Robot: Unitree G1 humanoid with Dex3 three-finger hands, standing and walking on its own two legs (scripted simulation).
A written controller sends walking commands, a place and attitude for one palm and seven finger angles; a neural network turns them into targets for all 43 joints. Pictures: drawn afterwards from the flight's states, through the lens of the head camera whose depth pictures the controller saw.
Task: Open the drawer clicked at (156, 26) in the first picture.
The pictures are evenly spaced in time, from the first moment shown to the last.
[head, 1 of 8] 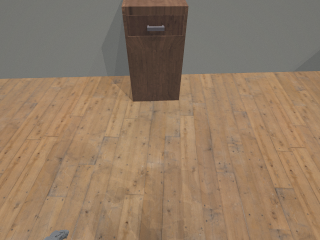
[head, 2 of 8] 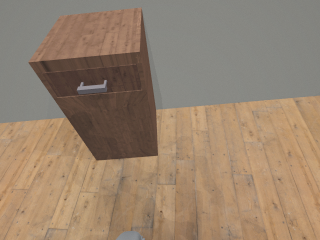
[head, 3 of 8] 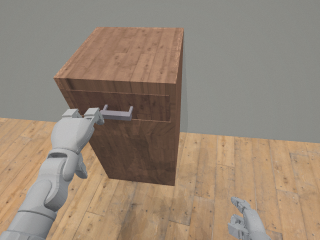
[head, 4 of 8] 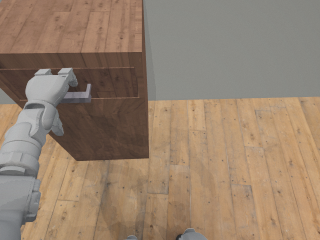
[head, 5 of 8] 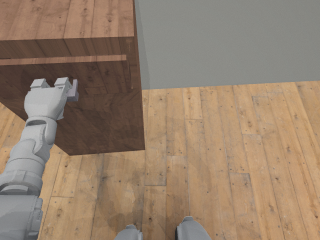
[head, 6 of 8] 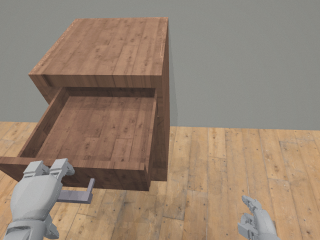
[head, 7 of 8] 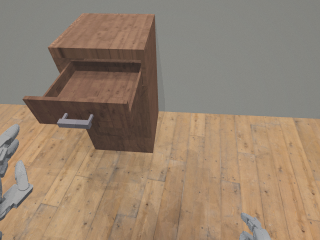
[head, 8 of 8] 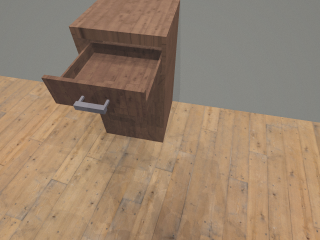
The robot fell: no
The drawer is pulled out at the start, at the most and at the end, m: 0.00 0.30 0.30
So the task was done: yes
